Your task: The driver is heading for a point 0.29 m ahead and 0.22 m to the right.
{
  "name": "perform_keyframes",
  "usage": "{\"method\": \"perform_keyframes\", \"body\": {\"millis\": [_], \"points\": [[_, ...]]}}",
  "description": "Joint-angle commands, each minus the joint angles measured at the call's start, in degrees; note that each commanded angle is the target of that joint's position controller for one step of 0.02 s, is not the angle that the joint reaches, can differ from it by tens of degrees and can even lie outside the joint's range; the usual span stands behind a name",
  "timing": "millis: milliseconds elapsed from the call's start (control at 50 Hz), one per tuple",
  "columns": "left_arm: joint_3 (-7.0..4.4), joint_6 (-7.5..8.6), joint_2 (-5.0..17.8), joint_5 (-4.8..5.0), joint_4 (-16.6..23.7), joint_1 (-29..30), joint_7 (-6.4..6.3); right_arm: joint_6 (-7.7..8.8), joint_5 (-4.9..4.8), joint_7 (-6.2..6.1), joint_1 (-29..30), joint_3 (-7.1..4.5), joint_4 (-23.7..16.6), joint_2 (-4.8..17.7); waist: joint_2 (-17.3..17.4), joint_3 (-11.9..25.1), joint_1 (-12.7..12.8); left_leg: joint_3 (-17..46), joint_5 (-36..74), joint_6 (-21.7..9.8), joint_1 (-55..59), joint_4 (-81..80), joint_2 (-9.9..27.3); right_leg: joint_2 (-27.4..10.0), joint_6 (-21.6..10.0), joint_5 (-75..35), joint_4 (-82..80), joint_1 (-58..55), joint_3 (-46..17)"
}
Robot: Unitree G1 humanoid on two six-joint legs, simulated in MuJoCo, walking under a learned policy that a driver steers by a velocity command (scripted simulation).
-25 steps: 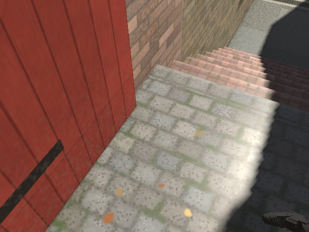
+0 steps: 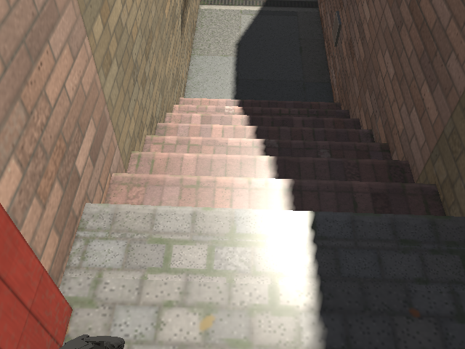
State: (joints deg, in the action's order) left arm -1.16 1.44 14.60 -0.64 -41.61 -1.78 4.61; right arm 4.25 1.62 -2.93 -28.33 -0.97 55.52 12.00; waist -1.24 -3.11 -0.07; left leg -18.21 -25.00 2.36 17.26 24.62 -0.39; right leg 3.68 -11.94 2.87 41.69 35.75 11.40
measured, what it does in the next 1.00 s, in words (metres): walks ahead, turning right: right foot, then left foot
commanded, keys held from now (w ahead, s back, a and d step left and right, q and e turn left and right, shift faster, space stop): w+e+shift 0.20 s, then shift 0.80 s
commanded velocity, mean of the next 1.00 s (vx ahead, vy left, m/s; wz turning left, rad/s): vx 0.43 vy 0.00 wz -0.40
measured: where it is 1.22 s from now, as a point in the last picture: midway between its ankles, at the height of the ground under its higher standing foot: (248, 319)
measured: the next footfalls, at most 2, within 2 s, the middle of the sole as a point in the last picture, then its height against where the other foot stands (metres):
right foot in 0.02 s outside the picture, level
left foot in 0.40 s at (211, 291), level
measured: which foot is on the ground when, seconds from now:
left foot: up 0.00-0.38, down 0.40-1.00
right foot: up 0.00-0.00, down 0.02-0.38, up 0.40-0.64, down 0.66-1.00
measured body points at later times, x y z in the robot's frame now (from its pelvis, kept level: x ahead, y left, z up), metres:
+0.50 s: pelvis +0.44 +0.02 +0.03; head +0.47 +0.00 +0.48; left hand +0.58 +0.27 -0.09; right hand +0.49 -0.25 -0.09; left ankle +0.60 +0.10 -0.70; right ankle +0.27 -0.04 -0.58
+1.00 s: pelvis +0.56 -0.02 +0.03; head +0.56 -0.02 +0.48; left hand +0.82 +0.15 -0.06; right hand +0.57 -0.31 -0.08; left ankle +0.60 +0.10 -0.70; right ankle +0.50 -0.14 -0.70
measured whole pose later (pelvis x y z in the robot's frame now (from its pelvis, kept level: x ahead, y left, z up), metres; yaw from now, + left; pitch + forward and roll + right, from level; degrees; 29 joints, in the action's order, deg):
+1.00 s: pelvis +0.56 -0.02 +0.03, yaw -25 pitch +0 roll +1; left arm -2.3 -0.1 15.5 0.0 -40.1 -8.8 0.0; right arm 2.3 0.8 1.2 -13.0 -0.9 42.3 15.1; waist -1.0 1.1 0.1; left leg -3.4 -17.9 0.3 -12.9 30.5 0.2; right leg -2.5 1.4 18.3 34.2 16.3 -1.8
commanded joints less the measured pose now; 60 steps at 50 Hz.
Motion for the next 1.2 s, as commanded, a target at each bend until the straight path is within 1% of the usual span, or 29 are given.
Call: {"method": "perform_keyframes", "body": {"millis": [20,40,60,80,100,140,220,320,340,380,400,420,440,460,480,500,520,540,560,600,660,680,700,720,800,920,940,1000,1200], "points": [[-5.58,-0.52,11.95,1.36,-8.88,-35.11,-3.10,-0.93,0.51,0.81,17.91,-3.40,-9.18,13.39,-1.94,7.31,18.95,5.25,33.03,-3.73,-33.81,58.61,3.58,-0.46,-5.98,5.77,-10.12,-43.46,-11.50],[-5.77,-0.54,14.58,1.15,-8.01,-28.36,-3.46,0.52,1.91,1.27,18.03,-0.87,-12.86,4.15,-13.03,0.93,9.57,11.03,-2.58,-3.64,-53.36,75.77,-3.02,-4.69,-6.37,-14.79,-3.05,-43.62,-25.39],[-6.91,-0.63,19.41,-0.45,-5.34,-25.39,-4.15,1.98,-0.04,2.10,10.28,-0.24,-19.44,4.01,-15.13,15.34,3.33,23.16,-2.43,-2.81,-65.28,77.46,-2.79,-14.96,-18.41,6.63,-17.07,-57.51,-52.66],[-6.61,-0.78,15.02,-0.13,-4.25,-23.56,-4.12,4.02,-0.10,2.33,12.37,-0.31,-18.66,8.48,-3.63,10.69,4.24,25.17,0.74,-4.28,-68.87,70.68,0.21,-16.43,-16.47,23.15,-27.73,-52.90,-59.58],[-5.75,-0.53,11.30,-0.57,-5.04,-22.63,-4.13,4.35,0.36,2.55,16.32,-0.83,-18.31,9.65,5.36,2.89,2.56,25.02,3.32,-4.05,-67.35,62.93,2.31,-15.66,-13.37,25.24,-31.04,-43.07,-56.31],[-4.74,1.37,9.76,-0.46,-5.23,-20.22,-4.31,2.27,2.70,2.20,18.44,-0.13,-18.34,8.52,11.63,-1.30,-1.45,25.40,1.66,-2.28,-60.53,53.65,5.36,-12.21,-10.75,15.30,-31.24,-28.51,-47.79],[-4.40,3.84,10.28,0.62,-5.97,-20.88,-4.29,-0.01,1.59,2.78,28.64,1.09,-22.50,6.48,6.92,-5.66,-0.47,20.16,14.27,0.80,-51.01,30.39,7.24,-4.47,-7.63,-6.42,-33.43,-13.26,-33.70],[-3.73,3.48,9.67,1.76,-10.16,-29.80,-4.34,0.92,0.48,3.03,29.88,1.99,-20.94,3.53,-2.44,1.63,7.39,12.64,40.45,-3.81,-38.02,8.30,-1.99,-0.05,1.32,-33.44,-24.11,-23.00,-25.76],[-3.85,6.15,9.63,-6.63,-12.19,-34.56,-0.25,-1.07,-0.49,7.05,34.00,3.71,-25.78,-0.87,-5.00,6.41,4.69,17.50,45.71,1.02,-19.54,7.82,-4.13,3.11,4.87,-37.84,-20.95,-11.54,-22.52],[-5.58,6.96,15.14,-4.56,-6.00,-16.59,2.73,-2.37,-1.47,7.27,7.49,-1.16,-16.32,12.54,1.25,8.97,-10.49,20.82,54.55,-2.40,-3.02,4.98,0.47,1.10,10.21,-40.33,-6.98,-8.58,-26.63],[-4.69,7.02,13.02,-1.91,-3.40,-11.13,3.31,-2.57,-0.70,6.75,-9.69,-2.91,-12.28,16.30,6.95,18.63,-18.44,23.94,64.88,-10.88,6.17,5.44,10.06,2.53,12.81,-26.36,13.45,-10.97,-26.23],[-1.24,7.43,-1.34,-1.93,-6.06,-34.54,3.18,-0.99,0.52,7.14,-13.80,-2.55,-10.85,16.87,20.99,36.48,-4.43,41.80,103.57,-29.57,23.34,15.57,27.52,7.65,16.34,31.25,40.01,-3.22,-21.20],[-1.99,6.03,3.84,-0.83,-6.76,-33.68,2.97,-0.92,3.23,7.78,-11.24,-2.23,-10.85,13.42,8.39,32.06,-6.94,49.05,97.42,-30.59,18.33,10.56,30.05,5.86,16.59,32.99,49.69,5.89,-20.20],[-2.81,5.63,7.25,-0.37,-2.88,-24.16,1.71,-0.10,1.96,7.68,0.30,-2.01,-13.52,12.42,6.90,20.46,-5.55,41.91,91.39,-26.07,3.36,5.86,27.20,2.73,16.60,32.27,47.69,9.14,-18.22],[-2.96,5.68,8.64,-1.54,-0.26,-20.53,-0.35,0.62,0.15,7.71,11.61,-0.60,-16.35,8.76,4.89,17.58,-1.30,37.56,86.53,-23.45,-8.60,1.63,24.49,-1.24,15.75,32.15,40.19,6.11,-18.18],[-2.32,5.25,7.48,-2.93,1.28,-15.44,-1.62,1.37,-0.95,6.76,13.75,0.23,-15.92,5.52,4.58,11.61,-0.17,32.95,80.12,-19.65,-21.02,-6.00,17.72,-5.16,15.88,29.36,27.39,-0.78,-18.31],[-0.76,5.36,4.50,-3.40,1.48,-20.18,-2.27,1.56,-2.20,7.44,21.21,1.02,-17.09,4.41,10.79,12.90,6.30,30.70,77.23,-19.01,-26.43,-4.51,18.52,-8.42,18.44,33.32,21.46,-6.45,-19.28],[-0.46,4.91,4.15,-3.31,-1.32,-24.56,-1.78,1.93,-1.70,7.80,23.01,0.80,-17.80,3.33,9.01,12.50,7.25,28.14,71.85,-17.17,-33.51,-4.94,15.55,-9.51,20.74,33.82,15.93,-14.10,-17.35],[0.33,4.28,2.19,-2.86,-2.82,-27.73,-0.41,2.37,-0.69,8.16,23.92,-1.09,-17.23,8.51,6.78,12.20,8.56,21.55,65.16,-13.90,-41.91,-6.20,10.47,-9.35,21.68,25.65,7.03,-24.20,-13.60],[0.95,3.58,0.66,-0.23,-5.29,-26.32,2.77,1.54,1.51,8.85,24.14,-3.18,-16.83,13.02,2.28,10.12,7.01,17.26,50.64,-11.53,-49.47,-5.67,6.27,-6.04,22.55,4.23,-0.87,-32.65,-9.15],[-1.40,4.09,7.79,-0.37,-2.64,-22.21,2.89,0.46,-2.84,9.53,19.42,-0.88,-15.59,6.86,0.42,7.76,6.76,22.26,25.10,-6.16,-47.67,-0.98,6.95,-7.10,16.83,-7.80,-8.27,-31.28,-12.09],[-1.97,4.19,10.55,0.08,0.35,-16.46,2.35,0.56,-3.68,9.37,13.72,-0.59,-14.29,6.20,-0.42,6.52,2.98,24.18,13.35,-4.79,-44.67,-2.90,6.59,-9.53,13.08,-12.55,-11.90,-28.27,-14.93],[-2.87,4.07,13.88,0.24,3.68,-8.44,2.10,0.72,-3.13,8.67,5.50,-1.52,-13.16,8.72,-3.11,6.88,-2.89,22.27,4.30,-3.43,-39.81,-3.13,4.09,-12.20,7.76,-7.36,-12.75,-24.41,-18.31],[-3.50,3.64,13.00,-0.05,5.04,-5.07,1.68,0.95,-2.96,7.54,5.66,-2.41,-13.18,11.72,-2.00,6.30,-3.05,20.48,1.91,-3.03,-36.42,-2.00,2.48,-11.38,6.90,6.06,-13.62,-19.59,-19.01],[-3.98,3.25,10.62,0.94,5.94,-4.61,-0.07,1.67,-2.92,6.56,13.31,-2.10,-16.30,10.51,2.56,4.36,-0.90,21.03,7.83,-4.88,-34.03,-3.19,3.45,-7.98,9.31,8.28,-12.47,-18.39,-16.68],[-4.32,2.78,8.14,0.53,6.51,-6.71,0.19,1.62,-3.14,6.53,11.79,-2.05,-16.30,9.69,0.15,7.82,-0.30,18.16,21.35,-2.60,-28.16,1.52,2.31,-7.21,10.65,-2.42,-10.27,-20.74,-15.02],[-1.34,-0.12,1.87,0.37,5.20,-6.37,-3.75,-0.45,0.35,4.33,14.39,-1.84,-16.14,9.71,1.33,11.13,0.51,18.90,31.45,-2.55,-29.43,1.68,4.85,-6.63,10.50,-4.47,-8.85,-25.32,-14.28],[-1.11,-3.45,5.01,0.74,3.58,-7.97,-7.38,-3.32,-0.64,2.72,14.88,-1.10,-16.37,8.93,1.05,8.57,0.53,17.88,33.32,-2.08,-29.35,3.16,4.35,-6.96,10.61,-6.49,-9.07,-25.01,-14.53],[0.22,-3.70,5.35,0.77,-2.80,-8.92,-7.95,-5.10,-1.48,2.17,14.82,-0.51,-12.44,9.02,0.61,5.47,-0.16,17.87,25.21,-1.37,-27.82,1.63,4.24,-7.63,9.92,-5.33,-12.58,-24.32,-15.82]]}}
